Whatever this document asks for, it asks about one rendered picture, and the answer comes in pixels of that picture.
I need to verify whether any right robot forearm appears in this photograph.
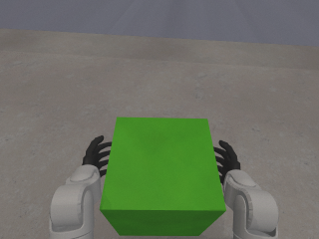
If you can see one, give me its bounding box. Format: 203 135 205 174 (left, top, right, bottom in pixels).
222 169 279 239

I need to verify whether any left robot forearm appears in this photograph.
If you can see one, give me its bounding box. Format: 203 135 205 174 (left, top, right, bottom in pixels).
49 164 102 239

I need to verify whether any robot right hand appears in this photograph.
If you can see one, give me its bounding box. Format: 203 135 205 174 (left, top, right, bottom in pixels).
213 140 241 186

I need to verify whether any robot left hand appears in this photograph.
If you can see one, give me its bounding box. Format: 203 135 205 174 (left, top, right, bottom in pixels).
82 135 112 177

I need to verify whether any carton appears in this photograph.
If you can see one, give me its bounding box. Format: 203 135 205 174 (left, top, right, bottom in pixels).
100 117 226 236

